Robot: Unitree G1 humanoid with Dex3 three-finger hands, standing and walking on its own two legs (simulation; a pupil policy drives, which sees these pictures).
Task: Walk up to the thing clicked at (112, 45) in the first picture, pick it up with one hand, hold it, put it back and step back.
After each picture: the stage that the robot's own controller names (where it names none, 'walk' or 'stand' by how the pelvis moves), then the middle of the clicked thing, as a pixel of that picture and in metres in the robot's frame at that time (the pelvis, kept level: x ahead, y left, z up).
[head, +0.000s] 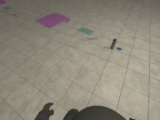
stand; (113, 44) +1.55 -0.44 -0.65
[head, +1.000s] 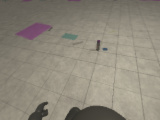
walk; (98, 45) +1.46 -0.02 -0.62
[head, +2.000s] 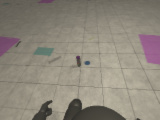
walk; (78, 61) +0.92 +0.29 -0.65
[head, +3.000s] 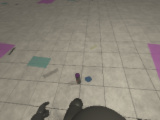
walk; (78, 78) +0.57 +0.23 -0.64
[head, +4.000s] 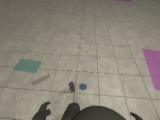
stand; (72, 87) +0.41 +0.22 -0.63
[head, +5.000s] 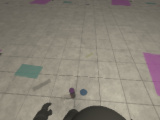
stand; (72, 93) +0.37 +0.22 -0.66
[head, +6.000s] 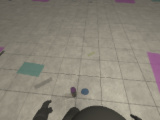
stand; (73, 92) +0.36 +0.21 -0.65
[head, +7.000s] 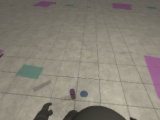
stand; (72, 94) +0.38 +0.21 -0.66
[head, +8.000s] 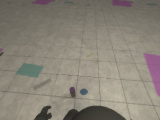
stand; (72, 92) +0.39 +0.21 -0.66
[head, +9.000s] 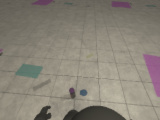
stand; (72, 93) +0.38 +0.21 -0.66
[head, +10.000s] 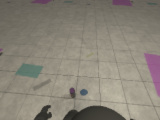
go down; (72, 93) +0.37 +0.21 -0.66
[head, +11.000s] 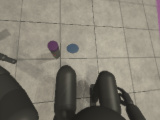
go down; (55, 51) +0.44 +0.29 -0.24
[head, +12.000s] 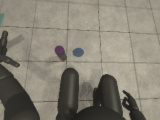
close in; (61, 54) +0.43 +0.28 -0.27
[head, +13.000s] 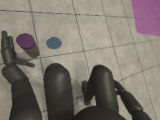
close in; (31, 48) +0.40 +0.34 -0.16
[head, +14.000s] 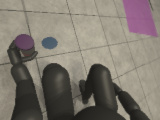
close; (27, 49) +0.40 +0.33 -0.15
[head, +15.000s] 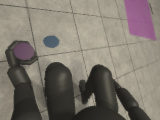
lift; (28, 53) +0.35 +0.34 -0.15
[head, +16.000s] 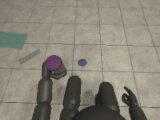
lift; (59, 68) +0.31 +0.23 +0.00
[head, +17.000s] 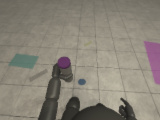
hold; (66, 71) +0.32 +0.18 +0.00
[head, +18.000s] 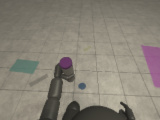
hold; (68, 71) +0.32 +0.17 +0.02
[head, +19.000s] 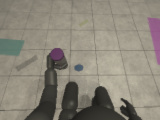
crouch; (61, 60) +0.39 +0.22 -0.05
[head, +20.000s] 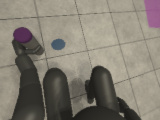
lower; (32, 44) +0.45 +0.32 -0.12
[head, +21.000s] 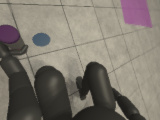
lower; (16, 43) +0.43 +0.34 -0.16
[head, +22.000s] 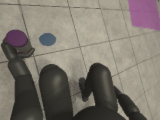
lower; (23, 46) +0.40 +0.34 -0.16
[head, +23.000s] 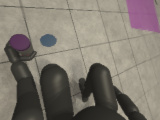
lower; (26, 49) +0.39 +0.33 -0.16
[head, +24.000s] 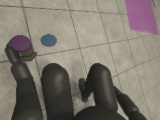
rest; (26, 50) +0.38 +0.33 -0.16
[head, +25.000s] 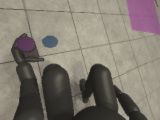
open; (31, 51) +0.39 +0.32 -0.16
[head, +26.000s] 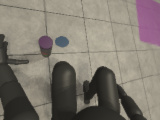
stand; (46, 48) +0.40 +0.30 -0.18
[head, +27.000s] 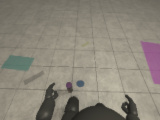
stand; (69, 87) +0.36 +0.21 -0.55
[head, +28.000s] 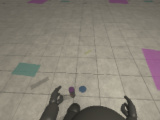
stand; (72, 92) +0.38 +0.21 -0.60
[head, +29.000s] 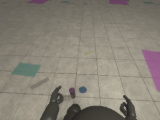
stand; (72, 93) +0.37 +0.20 -0.60
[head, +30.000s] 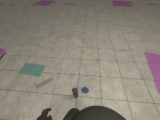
stand; (75, 93) +0.39 +0.19 -0.65
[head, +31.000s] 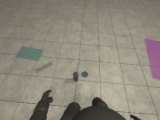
walk; (75, 77) +0.48 +0.15 -0.64
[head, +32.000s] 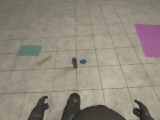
walk; (74, 63) +0.68 +0.26 -0.62
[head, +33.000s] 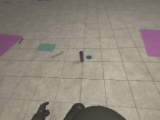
stand; (81, 57) +1.00 +0.27 -0.64
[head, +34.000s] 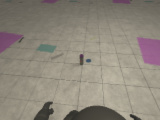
stand; (81, 59) +1.01 +0.21 -0.66
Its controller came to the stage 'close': yes
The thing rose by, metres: 0.67
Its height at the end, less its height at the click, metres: +0.00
